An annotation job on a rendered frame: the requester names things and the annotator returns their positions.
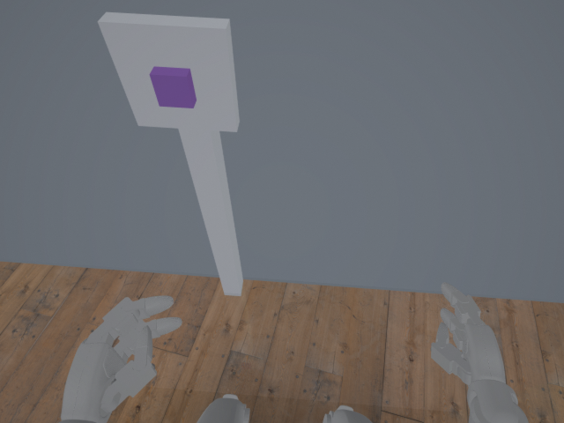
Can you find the right robot forearm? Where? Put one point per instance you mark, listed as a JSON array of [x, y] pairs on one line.
[[492, 401]]

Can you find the button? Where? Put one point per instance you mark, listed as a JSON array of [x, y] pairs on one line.
[[173, 87]]

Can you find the panel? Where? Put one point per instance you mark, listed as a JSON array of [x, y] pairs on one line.
[[137, 43]]

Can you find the robot left hand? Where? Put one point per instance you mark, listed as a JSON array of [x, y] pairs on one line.
[[88, 393]]

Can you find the robot right hand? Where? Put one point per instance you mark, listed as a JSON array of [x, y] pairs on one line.
[[480, 358]]

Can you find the left robot thigh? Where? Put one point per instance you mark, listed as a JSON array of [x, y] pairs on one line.
[[225, 410]]

